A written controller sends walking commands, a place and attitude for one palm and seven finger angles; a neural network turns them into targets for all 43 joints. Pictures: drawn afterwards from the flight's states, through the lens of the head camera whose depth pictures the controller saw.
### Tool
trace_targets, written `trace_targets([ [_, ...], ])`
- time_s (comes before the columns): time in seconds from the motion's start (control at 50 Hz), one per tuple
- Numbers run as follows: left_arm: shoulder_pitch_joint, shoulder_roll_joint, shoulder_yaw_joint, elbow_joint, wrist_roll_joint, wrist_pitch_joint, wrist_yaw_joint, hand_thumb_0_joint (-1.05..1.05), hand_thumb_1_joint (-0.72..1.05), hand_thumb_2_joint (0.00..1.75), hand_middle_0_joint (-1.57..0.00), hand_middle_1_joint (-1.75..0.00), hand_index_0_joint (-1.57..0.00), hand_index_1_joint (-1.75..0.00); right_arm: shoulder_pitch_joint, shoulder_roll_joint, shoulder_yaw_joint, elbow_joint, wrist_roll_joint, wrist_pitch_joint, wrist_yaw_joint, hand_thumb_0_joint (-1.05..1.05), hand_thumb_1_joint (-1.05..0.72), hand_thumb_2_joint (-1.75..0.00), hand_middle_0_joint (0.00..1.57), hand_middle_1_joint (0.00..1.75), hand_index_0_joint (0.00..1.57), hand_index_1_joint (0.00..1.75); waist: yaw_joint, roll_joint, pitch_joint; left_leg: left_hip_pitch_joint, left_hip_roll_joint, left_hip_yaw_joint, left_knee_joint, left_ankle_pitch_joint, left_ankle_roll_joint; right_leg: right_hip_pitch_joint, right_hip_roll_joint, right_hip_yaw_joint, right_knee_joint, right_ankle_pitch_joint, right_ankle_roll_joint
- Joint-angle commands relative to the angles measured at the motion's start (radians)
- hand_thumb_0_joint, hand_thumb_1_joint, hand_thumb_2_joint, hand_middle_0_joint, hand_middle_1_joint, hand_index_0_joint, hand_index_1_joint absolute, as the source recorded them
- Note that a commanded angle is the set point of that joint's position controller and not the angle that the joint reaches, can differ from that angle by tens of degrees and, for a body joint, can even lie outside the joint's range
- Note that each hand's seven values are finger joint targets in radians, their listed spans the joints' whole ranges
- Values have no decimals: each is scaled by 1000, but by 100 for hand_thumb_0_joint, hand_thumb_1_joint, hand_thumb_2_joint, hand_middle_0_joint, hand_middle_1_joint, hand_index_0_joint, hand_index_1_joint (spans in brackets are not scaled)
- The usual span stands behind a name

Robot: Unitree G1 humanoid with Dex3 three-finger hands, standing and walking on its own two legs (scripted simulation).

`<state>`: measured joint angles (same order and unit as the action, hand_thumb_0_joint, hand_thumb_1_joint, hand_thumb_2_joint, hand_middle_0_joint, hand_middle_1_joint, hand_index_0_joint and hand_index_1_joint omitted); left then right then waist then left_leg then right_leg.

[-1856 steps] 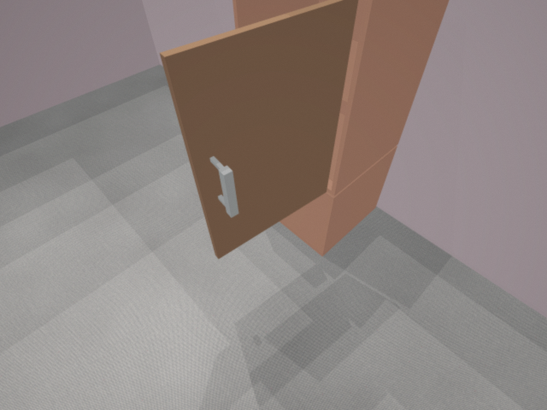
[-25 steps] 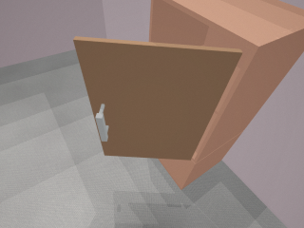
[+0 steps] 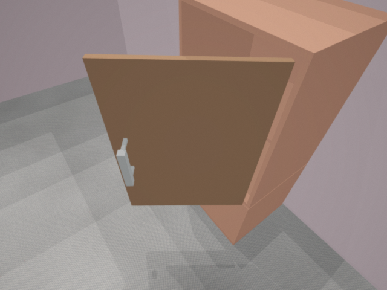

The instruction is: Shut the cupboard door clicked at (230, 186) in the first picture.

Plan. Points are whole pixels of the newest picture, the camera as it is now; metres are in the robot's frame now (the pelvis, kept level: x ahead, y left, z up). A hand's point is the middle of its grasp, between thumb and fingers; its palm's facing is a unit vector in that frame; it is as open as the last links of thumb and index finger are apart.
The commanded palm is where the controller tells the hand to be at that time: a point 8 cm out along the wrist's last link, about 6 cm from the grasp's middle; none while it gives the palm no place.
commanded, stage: look again from close up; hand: left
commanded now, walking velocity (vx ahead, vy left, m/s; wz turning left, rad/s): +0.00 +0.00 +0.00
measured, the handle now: (127, 162) +0.44 +0.21 -0.04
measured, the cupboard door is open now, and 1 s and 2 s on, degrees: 54 54 54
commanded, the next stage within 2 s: raise the hand and make a fist in 0.12 s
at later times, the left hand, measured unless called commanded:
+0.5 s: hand (108, 268) +0.17 +0.18 -0.02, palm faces +0.11 -0.99 +0.00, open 6.8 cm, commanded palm +0.10 +0.24 -0.06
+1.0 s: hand (111, 273) +0.17 +0.18 -0.06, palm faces +0.07 -1.00 -0.01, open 4.4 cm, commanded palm +0.13 +0.23 -0.05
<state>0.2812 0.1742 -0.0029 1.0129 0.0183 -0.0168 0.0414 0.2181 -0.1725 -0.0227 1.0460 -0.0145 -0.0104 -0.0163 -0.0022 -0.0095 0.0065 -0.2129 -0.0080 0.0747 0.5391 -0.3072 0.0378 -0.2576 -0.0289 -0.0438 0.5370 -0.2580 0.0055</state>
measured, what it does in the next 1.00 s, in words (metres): lowers itself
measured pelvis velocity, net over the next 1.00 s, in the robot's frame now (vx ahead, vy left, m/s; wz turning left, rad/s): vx -0.02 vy -0.02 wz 0.06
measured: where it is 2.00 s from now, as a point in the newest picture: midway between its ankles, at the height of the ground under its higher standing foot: outside the picture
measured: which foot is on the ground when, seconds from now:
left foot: down 0.00-1.00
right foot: down 0.00-1.00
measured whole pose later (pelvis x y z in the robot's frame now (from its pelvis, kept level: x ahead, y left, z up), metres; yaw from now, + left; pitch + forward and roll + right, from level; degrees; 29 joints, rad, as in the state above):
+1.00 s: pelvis -0.02 -0.02 -0.11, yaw +3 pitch +17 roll -2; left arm 0.45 0.22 0.18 -0.06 -0.31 -0.36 -0.31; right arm 0.21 -0.18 0.00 0.53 0.03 -0.22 -0.06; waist 0.03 0.03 -0.17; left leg -1.00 0.02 -0.03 1.28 -0.58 0.00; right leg -1.00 0.00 -0.10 1.23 -0.54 -0.04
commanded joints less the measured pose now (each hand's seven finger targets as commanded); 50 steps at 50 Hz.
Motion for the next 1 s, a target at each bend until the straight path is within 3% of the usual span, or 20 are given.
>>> trace_targets([
  [0.0,48,128,21,-46,-1,-9,10,0,90,90,-20,-30,-20,-30,3,-116,-19,-41,1,-18,-3,0,-90,-90,20,30,20,30,4,15,32,-19,94,-116,-113,206,-1,11,-85,107,-98,170,-40],
  [0.18,33,134,16,-47,1,-3,7,0,90,90,-20,-30,-20,-30,-22,-124,-13,-26,2,-14,4,0,-90,-90,20,30,20,30,6,12,28,-19,96,-128,-161,130,-1,20,-85,99,-134,98,-27],
  [0.2,88,124,12,5,7,-3,36,0,90,90,-20,-30,-20,-30,-28,-144,-3,-76,13,-16,3,0,-90,-90,20,30,20,30,18,17,41,-36,135,-72,-39,182,-27,23,-112,92,-102,201,-23],
  [0.22,-895,779,525,-1701,-98,-267,51,0,90,90,-20,-30,-20,-30,23,-360,-56,-395,18,-199,-88,0,-90,-90,20,30,20,30,-124,93,-341,181,94,-175,-6,412,-40,102,-10,33,123,234,-39],
  [0.24,-45,141,23,-1265,-124,-174,39,0,90,90,-22,-32,-22,-32,-66,-177,6,-382,88,-262,-95,0,-90,-90,20,30,20,30,0,320,-490,284,87,-189,39,453,-72,-85,27,-45,211,17,-26],
  [0.26,206,-46,-21,-1221,-193,-52,29,0,90,90,-24,-34,-24,-34,-75,-170,7,-417,47,-300,-72,0,-90,-90,20,30,20,30,14,295,-397,140,84,-185,-77,460,-105,-104,34,-71,188,-49,-24],
  [0.28,27,-12,-21,-1157,-174,-78,48,0,90,90,-25,-36,-25,-36,-37,-165,2,-397,65,-337,-50,0,-90,-90,20,30,20,30,-66,149,-98,-51,72,-209,-83,220,-91,-201,30,-60,177,-75,-16],
  [0.3,1,-26,2,-1086,-175,-129,44,0,90,90,-27,-38,-27,-38,-31,-186,-18,-414,43,-352,-36,0,-90,-90,20,30,20,30,-67,120,87,-212,41,-220,-54,-21,-89,-266,29,-71,134,-77,-25],
  [0.32,69,10,65,-967,-178,-197,27,0,90,90,-29,-40,-29,-40,-28,-199,-25,-429,34,-358,-25,0,-90,-90,20,30,20,30,-62,22,132,-327,20,-222,-2,-172,-79,-340,30,-82,127,-123,-28],
  [0.34,161,-10,89,-865,-192,-285,-8,0,90,90,-31,-42,-31,-42,-40,-198,-33,-449,25,-362,-14,0,-90,-90,20,30,20,30,-44,-147,123,-417,9,-206,75,-223,-69,-408,34,-95,166,-206,-29],
  [0.38,269,-24,121,-775,-237,-478,-130,0,90,90,-35,-46,-35,-46,-57,-188,-49,-499,17,-370,14,0,-90,-90,20,30,20,30,17,-206,29,-524,-19,-137,243,-187,-75,-495,24,-66,260,-309,-43],
  [0.42,257,45,171,-786,-271,-668,-273,0,90,90,-38,-50,-38,-50,-82,-201,-64,-551,7,-374,32,0,-90,-90,20,30,20,30,41,-177,-86,-642,-30,-97,395,-194,-69,-549,12,3,357,-378,-54],
  [0.44,276,104,219,-793,-278,-705,-320,0,90,90,-40,-52,-40,-52,-94,-206,-69,-596,14,-371,33,0,-90,-90,20,30,20,30,62,-122,-137,-695,-37,-83,439,-221,-59,-550,6,44,387,-417,-57],
  [0.46,271,170,275,-799,-278,-696,-345,0,90,90,-42,-54,-42,-54,-91,-212,-72,-620,23,-360,34,0,-90,-90,20,30,20,30,86,-18,-184,-710,-35,-82,446,-234,-54,-542,7,67,419,-417,-64],
  [0.52,192,179,271,-1018,-336,-592,-365,0,90,90,-47,-60,-47,-60,-121,-213,-62,-732,50,-339,10,0,-90,-90,20,30,20,30,89,61,-316,-710,-36,-94,439,-330,-35,-535,14,92,434,-468,-48],
  [0.6,88,176,219,-1376,-343,-573,-301,0,90,90,-55,-68,-55,-68,-80,-188,-45,-741,47,-339,-26,0,-90,-90,20,30,20,30,33,114,-384,-674,-14,-121,502,-253,-12,-553,27,105,440,-407,-45],
  [0.66,49,166,177,-1402,-317,-592,-282,0,90,90,-60,-74,-60,-74,-50,-191,-36,-691,37,-336,-46,0,-90,-90,20,30,20,30,-19,69,-341,-700,1,-130,572,-169,-3,-605,44,89,471,-324,-44],
  [0.72,87,149,169,-1299,-317,-562,-320,0,90,90,-66,-80,-66,-80,-40,-194,-39,-657,40,-331,-55,0,-90,-90,20,30,20,30,-32,33,-338,-745,4,-130,618,-127,-6,-606,40,84,483,-275,-35],
  [0.86,205,210,293,-1251,-357,-389,-372,0,90,90,-79,-94,-79,-94,-66,-168,-43,-682,58,-280,-63,0,-90,-90,20,30,20,30,49,2,-454,-752,-2,-117,606,12,-12,-408,21,110,481,-78,-22],
  [0.98,225,159,275,-1263,-356,-435,-331,0,90,90,-90,-106,-90,-106,-54,-149,-44,-678,46,-261,-51,0,-90,-90,20,30,20,30,35,-11,-426,-738,1,-121,583,54,-24,-416,16,79,509,46,-13],
])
